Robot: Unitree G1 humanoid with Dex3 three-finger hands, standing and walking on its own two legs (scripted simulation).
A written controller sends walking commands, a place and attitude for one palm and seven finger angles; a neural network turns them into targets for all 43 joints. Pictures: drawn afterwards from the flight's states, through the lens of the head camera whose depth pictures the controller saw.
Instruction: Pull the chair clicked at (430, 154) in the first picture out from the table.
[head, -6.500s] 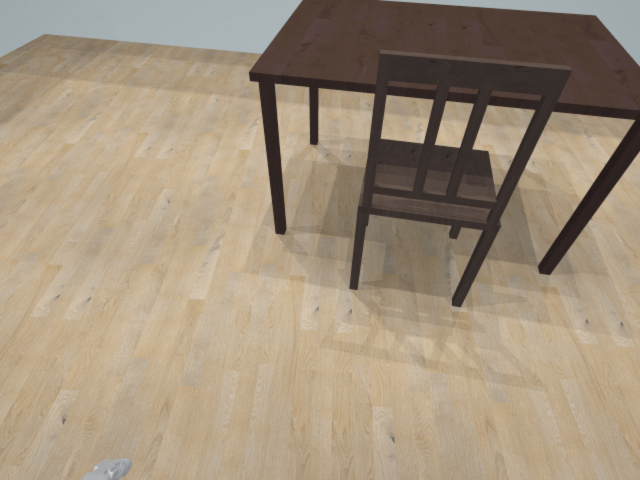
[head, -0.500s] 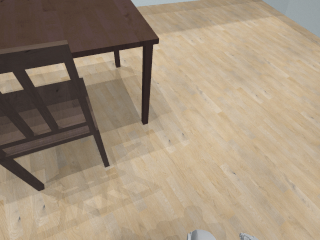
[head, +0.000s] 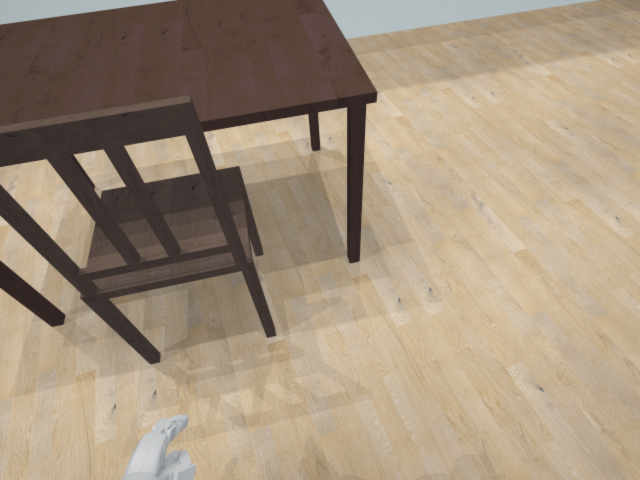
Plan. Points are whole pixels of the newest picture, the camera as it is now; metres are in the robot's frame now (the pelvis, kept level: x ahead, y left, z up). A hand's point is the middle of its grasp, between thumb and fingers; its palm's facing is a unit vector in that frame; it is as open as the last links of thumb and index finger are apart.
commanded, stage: turn to face it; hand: left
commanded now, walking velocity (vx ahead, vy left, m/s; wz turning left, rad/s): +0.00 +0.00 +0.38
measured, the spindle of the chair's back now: (101, 215) +0.62 +0.45 -0.09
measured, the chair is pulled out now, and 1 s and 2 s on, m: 0.00 0.00 0.00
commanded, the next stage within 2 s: take the last steps up to it in 0.20 s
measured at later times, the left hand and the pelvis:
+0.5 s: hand out of the picture -0.09 +0.23 -0.18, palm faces +0.27 -0.94 -0.22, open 7.4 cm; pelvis +0.00 +0.05 +0.00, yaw +11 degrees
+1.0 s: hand (165, 434) +0.22 +0.25 -0.17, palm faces +0.17 -0.96 -0.21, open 7.3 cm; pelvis +0.15 +0.06 -0.01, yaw +12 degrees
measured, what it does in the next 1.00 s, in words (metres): walks ahead: left foot, then right foot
